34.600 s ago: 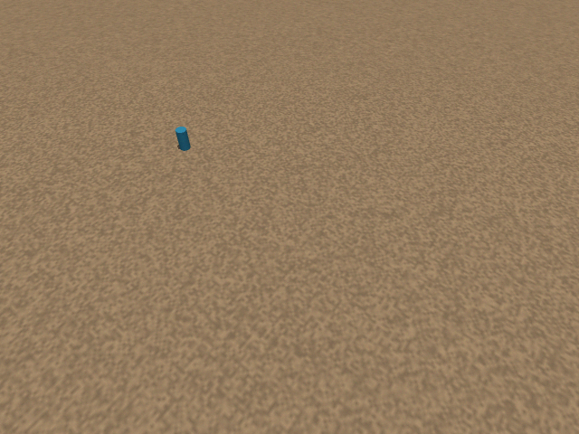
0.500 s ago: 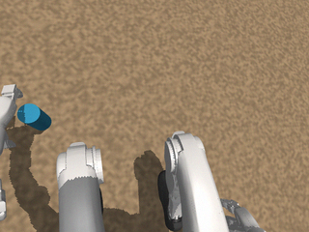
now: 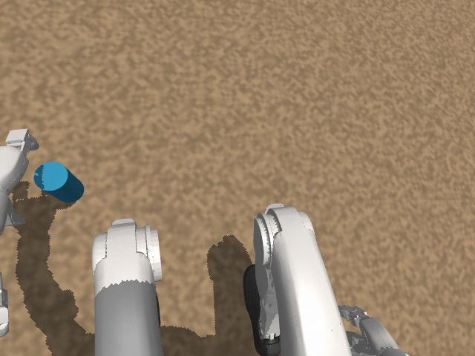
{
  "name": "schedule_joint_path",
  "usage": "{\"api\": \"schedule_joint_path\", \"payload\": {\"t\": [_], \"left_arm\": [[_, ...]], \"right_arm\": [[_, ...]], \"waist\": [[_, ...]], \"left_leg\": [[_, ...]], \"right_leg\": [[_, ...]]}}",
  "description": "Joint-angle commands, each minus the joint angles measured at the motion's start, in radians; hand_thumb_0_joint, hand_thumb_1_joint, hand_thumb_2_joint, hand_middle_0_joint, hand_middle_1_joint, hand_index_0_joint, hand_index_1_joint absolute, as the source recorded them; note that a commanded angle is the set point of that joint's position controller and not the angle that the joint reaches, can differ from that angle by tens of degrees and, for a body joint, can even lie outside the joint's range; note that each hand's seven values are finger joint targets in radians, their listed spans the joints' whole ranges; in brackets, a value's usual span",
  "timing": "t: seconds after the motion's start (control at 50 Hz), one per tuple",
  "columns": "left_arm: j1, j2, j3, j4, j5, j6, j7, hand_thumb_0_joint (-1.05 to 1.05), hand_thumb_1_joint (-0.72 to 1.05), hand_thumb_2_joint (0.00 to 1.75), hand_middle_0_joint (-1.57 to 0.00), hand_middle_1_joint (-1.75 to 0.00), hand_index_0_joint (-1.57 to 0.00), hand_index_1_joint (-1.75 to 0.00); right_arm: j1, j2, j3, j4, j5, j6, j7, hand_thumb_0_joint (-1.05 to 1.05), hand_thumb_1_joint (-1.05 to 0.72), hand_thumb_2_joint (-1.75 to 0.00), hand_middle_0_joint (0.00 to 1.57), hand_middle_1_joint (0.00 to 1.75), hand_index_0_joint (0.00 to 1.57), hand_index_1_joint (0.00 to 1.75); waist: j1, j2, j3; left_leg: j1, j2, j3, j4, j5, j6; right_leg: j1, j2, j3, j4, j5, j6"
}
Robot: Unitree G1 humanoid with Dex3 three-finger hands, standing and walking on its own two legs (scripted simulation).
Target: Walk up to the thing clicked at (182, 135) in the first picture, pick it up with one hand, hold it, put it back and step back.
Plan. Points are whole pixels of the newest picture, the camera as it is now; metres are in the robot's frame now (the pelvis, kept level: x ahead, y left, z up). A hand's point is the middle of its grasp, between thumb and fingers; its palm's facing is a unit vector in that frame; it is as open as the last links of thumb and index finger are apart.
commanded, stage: approach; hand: left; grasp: from above
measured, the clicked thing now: (61, 183) +0.43 +0.31 -0.27
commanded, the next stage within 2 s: rest palm in 0.40 s
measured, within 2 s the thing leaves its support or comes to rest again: neither
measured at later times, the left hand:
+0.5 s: hand (68, 169) +0.44 +0.27 -0.18, palm faces -0.42 -0.08 -0.90, open 14.0 cm
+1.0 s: hand (63, 189) +0.41 +0.29 -0.23, palm faces -0.47 -0.15 -0.87, open 14.4 cm
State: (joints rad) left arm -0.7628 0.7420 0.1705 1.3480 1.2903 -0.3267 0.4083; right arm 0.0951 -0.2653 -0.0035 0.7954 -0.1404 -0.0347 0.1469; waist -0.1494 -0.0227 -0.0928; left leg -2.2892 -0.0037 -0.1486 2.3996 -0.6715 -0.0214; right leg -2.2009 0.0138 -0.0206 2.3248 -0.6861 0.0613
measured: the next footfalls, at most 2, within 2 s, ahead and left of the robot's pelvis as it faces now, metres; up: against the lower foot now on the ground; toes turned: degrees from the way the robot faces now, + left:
none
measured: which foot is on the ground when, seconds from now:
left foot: down 0.00-1.00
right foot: down 0.00-1.00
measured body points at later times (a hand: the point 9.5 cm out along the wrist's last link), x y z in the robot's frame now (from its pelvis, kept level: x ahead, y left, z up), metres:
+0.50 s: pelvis +0.00 +0.00 +0.00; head +0.22 +0.07 +0.38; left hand +0.46 +0.27 -0.13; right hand +0.05 -0.28 -0.10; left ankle +0.08 +0.13 -0.30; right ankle +0.10 -0.14 -0.30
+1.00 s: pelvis +0.01 +0.00 -0.03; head +0.24 +0.08 +0.35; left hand +0.43 +0.29 -0.18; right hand +0.07 -0.28 -0.12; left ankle +0.08 +0.13 -0.30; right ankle +0.10 -0.14 -0.30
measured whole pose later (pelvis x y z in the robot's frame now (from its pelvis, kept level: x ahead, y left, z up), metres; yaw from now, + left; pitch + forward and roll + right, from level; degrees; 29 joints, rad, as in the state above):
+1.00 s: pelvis +0.01 +0.00 -0.03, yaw -2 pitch +30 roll -8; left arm -0.84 0.77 0.16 1.55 1.33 -0.36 0.54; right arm 0.09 -0.28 0.08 0.80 -0.23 -0.11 0.19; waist -0.24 -0.08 0.01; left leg -2.33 -0.01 -0.20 2.50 -0.70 -0.05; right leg -2.25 0.03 -0.05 2.41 -0.69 0.06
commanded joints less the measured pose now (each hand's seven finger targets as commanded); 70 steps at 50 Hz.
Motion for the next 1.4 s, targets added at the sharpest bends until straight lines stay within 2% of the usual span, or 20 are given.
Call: {"api": "schedule_joint_path", "payload": {"t": [0.0, 0.06, 0.16, 0.24, 0.28, 0.4, 0.5, 0.62, 0.72, 0.76, 0.86, 0.92, 1.0, 1.08, 1.12, 1.22, 1.26, 1.28, 1.3, 1.38], "left_arm": [[-0.243, 0.257, 0.028, -0.133, -0.023, 0.005, 0.034, 0.0, -0.51, 0.98, -0.12, -1.01, -0.12, -1.01], [-0.258, 0.261, 0.024, -0.156, -0.021, 0.014, 0.029, 0.0, -0.58, 1.04, -0.1, -1.0, -0.08, -1.02], [-0.359, 0.154, -0.067, -0.175, -0.035, 0.027, 0.036, 0.0, -0.59, 1.05, -0.09, -1.01, -0.08, -1.03], [-0.441, 0.122, -0.114, -0.07, -0.027, 0.039, 0.057, 0.0, -0.59, 1.04, -0.09, -1.03, -0.07, -1.04], [-0.447, 0.113, -0.115, 0.003, -0.017, 0.05, 0.081, 0.0, -0.58, 1.03, -0.1, -1.01, -0.09, -1.03], [-0.423, 0.221, -0.03, 0.13, 0.038, 0.101, 0.149, 0.0, -0.54, 1.0, -0.12, -0.99, -0.11, -1.01], [-0.378, 0.303, 0.066, 0.0, 0.004, 0.147, 0.187, 0.0, -0.58, 1.02, -0.09, -0.98, -0.07, -0.99], [-0.37, 0.203, -0.035, 0.11, -0.05, 0.163, 0.112, 0.0, -0.61, 1.07, -0.08, -0.94, -0.04, -0.98], [-0.364, 0.256, 0.016, 0.099, -0.082, 0.096, 0.057, 0.0, -0.61, 1.06, -0.08, -0.96, -0.05, -0.99], [-0.368, 0.192, -0.025, 0.106, -0.073, 0.055, 0.044, 0.0, -0.59, 1.04, -0.08, -0.96, -0.06, -0.99], [-0.366, 0.235, -0.019, 0.086, -0.021, -0.039, 0.1, 0.0, -0.6, 1.04, -0.07, -0.97, -0.05, -0.99], [-0.361, 0.278, 0.024, 0.058, 0.021, -0.057, 0.176, 0.0, -0.58, 1.04, -0.07, -0.96, -0.05, -0.99], [-0.359, 0.297, 0.055, 0.101, 0.069, -0.024, 0.274, 0.0, -0.58, 1.06, -0.07, -0.94, -0.04, -0.97], [-0.394, 0.262, 0.013, 0.146, 0.07, 0.042, 0.316, 0.0, -0.59, 1.07, -0.07, -0.93, -0.04, -0.96], [-0.392, 0.278, 0.028, 0.16, 0.051, 0.07, 0.322, 0.0, -0.6, 1.08, -0.07, -0.93, -0.03, -0.97], [-0.364, 0.242, 0.002, 0.239, 0.005, 0.116, 0.274, 0.0, -0.57, 1.03, -0.06, -0.97, -0.04, -0.99], [-0.336, 0.335, 0.075, 0.236, 0.001, 0.117, 0.249, 0.0, -0.57, 1.04, -0.07, -0.98, -0.05, -1.0], [-0.336, 0.303, 0.056, 0.234, -0.013, 0.115, 0.232, 0.0, -0.57, 1.04, -0.07, -0.98, -0.05, -1.0], [-0.313, 0.341, 0.099, 0.236, -0.022, 0.111, 0.226, 0.0, -0.56, 1.02, -0.07, -0.98, -0.05, -0.99], [-0.321, 0.293, 0.059, 0.208, -0.034, 0.076, 0.177, 0.0, -0.56, 1.02, -0.07, -0.99, -0.05, -1.0]], "right_arm": [[0.156, -0.236, -0.075, -0.033, -0.001, -0.011, -0.014, 0.0, -0.91, -0.9, 0.2, 0.3, 0.2, 0.3], [0.162, -0.239, -0.079, -0.035, 0.006, -0.011, -0.015, 0.0, -0.91, -0.9, 0.2, 0.3, 0.2, 0.3], [0.186, -0.236, -0.083, -0.025, 0.01, -0.021, -0.019, 0.0, -0.91, -0.9, 0.2, 0.3, 0.2, 0.3], [0.209, -0.243, -0.067, -0.005, 0.004, -0.038, -0.022, 0.0, -0.91, -0.9, 0.2, 0.3, 0.2, 0.3], [0.21, -0.243, -0.054, -0.002, -0.002, -0.046, -0.024, 0.0, -0.91, -0.9, 0.2, 0.3, 0.2, 0.3], [0.195, -0.248, -0.016, -0.016, -0.02, -0.064, -0.01, 0.0, -0.91, -0.9, 0.2, 0.3, 0.2, 0.3], [0.177, -0.258, -0.026, -0.048, -0.017, -0.069, 0.005, 0.0, -0.91, -0.9, 0.2, 0.3, 0.2, 0.3], [0.199, -0.253, -0.023, -0.023, -0.019, -0.082, 0.013, 0.0, -0.9, -0.9, 0.2, 0.3, 0.2, 0.3], [0.235, -0.277, -0.025, -0.025, -0.039, -0.093, 0.016, 0.0, -0.9, -0.9, 0.2, 0.3, 0.2, 0.3], [0.246, -0.273, -0.02, -0.012, -0.051, -0.091, 0.021, 0.0, -0.9, -0.9, 0.2, 0.3, 0.2, 0.3], [0.213, -0.274, -0.004, -0.006, -0.071, -0.076, 0.027, 0.0, -0.9, -0.9, 0.2, 0.3, 0.2, 0.3], [0.181, -0.279, -0.001, -0.003, -0.085, -0.073, 0.034, 0.0, -0.89, -0.9, 0.2, 0.3, 0.2, 0.3], [0.143, -0.282, -0.004, 0.004, -0.103, -0.08, 0.05, 0.0, -0.89, -0.9, 0.2, 0.3, 0.2, 0.3], [0.122, -0.283, -0.003, 0.023, -0.111, -0.095, 0.067, 0.0, -0.89, -0.9, 0.2, 0.3, 0.2, 0.3], [0.119, -0.291, -0.004, 0.024, -0.108, -0.099, 0.07, 0.0, -0.89, -0.9, 0.2, 0.3, 0.2, 0.3], [0.132, -0.288, 0.01, 0.02, -0.112, -0.113, 0.089, 0.0, -0.89, -0.9, 0.2, 0.3, 0.2, 0.3], [0.167, -0.314, -0.004, 0.019, -0.116, -0.119, 0.09, 0.0, -0.9, -0.9, 0.2, 0.3, 0.2, 0.3], [0.151, -0.299, 0.0, 0.004, -0.113, -0.119, 0.092, 0.0, -0.9, -0.9, 0.2, 0.3, 0.2, 0.3], [0.175, -0.305, -0.001, 0.021, -0.118, -0.117, 0.089, 0.0, -0.9, -0.9, 0.2, 0.3, 0.2, 0.3], [0.172, -0.285, 0.012, 0.005, -0.113, -0.115, 0.092, 0.0, -0.9, -0.9, 0.2, 0.3, 0.2, 0.3]], "waist": [[0.007, 0.269, -0.595], [0.005, 0.289, -0.607], [-0.042, 0.26, -0.607], [-0.088, 0.236, -0.544], [-0.084, 0.237, -0.533], [-0.066, 0.285, -0.559], [-0.015, 0.366, -0.701], [-0.09, 0.206, -0.533], [-0.108, 0.145, -0.545], [-0.128, 0.188, -0.553], [-0.106, 0.266, -0.539], [-0.1, 0.329, -0.552], [-0.102, 0.369, -0.556], [-0.123, 0.376, -0.518], [-0.114, 0.378, -0.528], [-0.123, 0.33, -0.528], [-0.116, 0.299, -0.529], [-0.107, 0.282, -0.521], [-0.111, 0.269, -0.531], [-0.125, 0.275, -0.525]], "left_leg": [[0.521, -0.021, 0.111, -0.29, 0.092, 0.045], [0.545, -0.019, 0.104, -0.305, 0.091, 0.042], [0.537, -0.016, 0.104, -0.297, 0.081, 0.043], [0.509, -0.01, 0.096, -0.28, 0.073, 0.045], [0.501, -0.012, 0.099, -0.283, 0.072, 0.041], [0.49, -0.022, 0.123, -0.269, 0.093, 0.044], [0.557, -0.018, 0.14, -0.274, 0.142, 0.041], [0.357, -0.015, 0.132, -0.215, 0.048, 0.066], [0.345, -0.016, 0.111, -0.179, 0.106, 0.063], [0.398, -0.015, 0.099, -0.176, 0.125, 0.05], [0.44, -0.016, 0.1, -0.156, 0.118, 0.034], [0.493, -0.008, 0.098, -0.158, 0.138, 0.027], [0.524, -0.006, 0.104, -0.155, 0.15, 0.022], [0.474, -0.008, 0.108, -0.142, 0.123, 0.03], [0.466, -0.008, 0.104, -0.15, 0.124, 0.032], [0.432, -0.008, 0.09, -0.13, 0.141, 0.043], [0.411, -0.01, 0.092, -0.117, 0.159, 0.048], [0.38, -0.009, 0.09, -0.116, 0.14, 0.049], [0.381, -0.009, 0.09, -0.114, 0.156, 0.051], [0.388, -0.008, 0.079, -0.108, 0.147, 0.048]], "right_leg": [[0.231, 0.017, -0.127, -0.241, 0.132, -0.088], [0.222, 0.014, -0.128, -0.237, 0.133, -0.089], [0.207, 0.018, -0.123, -0.27, 0.137, -0.09], [0.172, 0.018, -0.129, -0.264, 0.134, -0.088], [0.167, 0.018, -0.132, -0.257, 0.13, -0.091], [0.204, 0.022, -0.134, -0.227, 0.152, -0.092], [0.271, 0.02, -0.12, -0.211, 0.202, -0.097], [0.244, 0.028, -0.108, -0.241, 0.125, -0.086], [0.321, 0.024, -0.122, -0.218, 0.175, -0.077], [0.296, 0.029, -0.143, -0.199, 0.192, -0.081], [0.255, 0.036, -0.157, -0.17, 0.176, -0.084], [0.228, 0.042, -0.168, -0.139, 0.198, -0.079], [0.188, 0.042, -0.179, -0.112, 0.211, -0.077], [0.153, 0.041, -0.175, -0.118, 0.2, -0.073], [0.154, 0.041, -0.176, -0.122, 0.204, -0.072], [0.193, 0.042, -0.179, -0.118, 0.227, -0.07], [0.235, 0.039, -0.173, -0.121, 0.246, -0.071], [0.238, 0.04, -0.164, -0.121, 0.226, -0.076], [0.259, 0.04, -0.171, -0.124, 0.241, -0.071], [0.264, 0.044, -0.173, -0.121, 0.234, -0.073]]}}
